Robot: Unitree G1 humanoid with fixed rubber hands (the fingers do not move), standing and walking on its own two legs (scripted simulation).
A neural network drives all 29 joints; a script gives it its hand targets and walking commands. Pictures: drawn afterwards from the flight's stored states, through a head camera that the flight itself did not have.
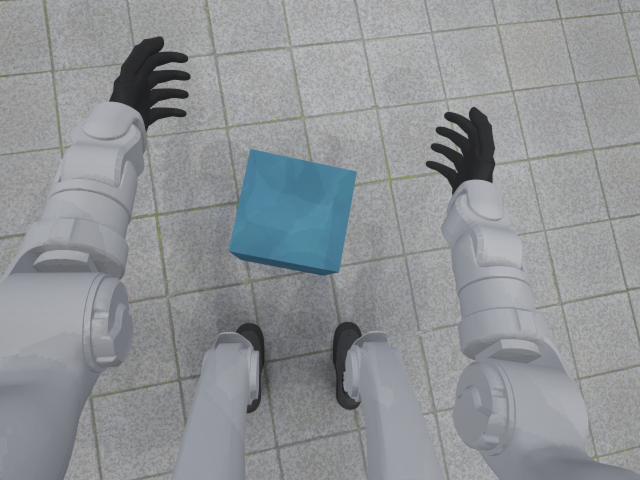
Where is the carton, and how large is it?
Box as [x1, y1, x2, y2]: [229, 149, 356, 275]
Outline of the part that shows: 250,149 229,246 229,251 240,259 323,275 337,272 340,264 356,171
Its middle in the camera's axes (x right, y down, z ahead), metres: -0.06 -0.05 +0.86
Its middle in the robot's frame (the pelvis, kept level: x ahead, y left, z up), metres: +0.48 +0.01 -0.51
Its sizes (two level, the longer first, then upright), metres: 0.210 0.200 0.250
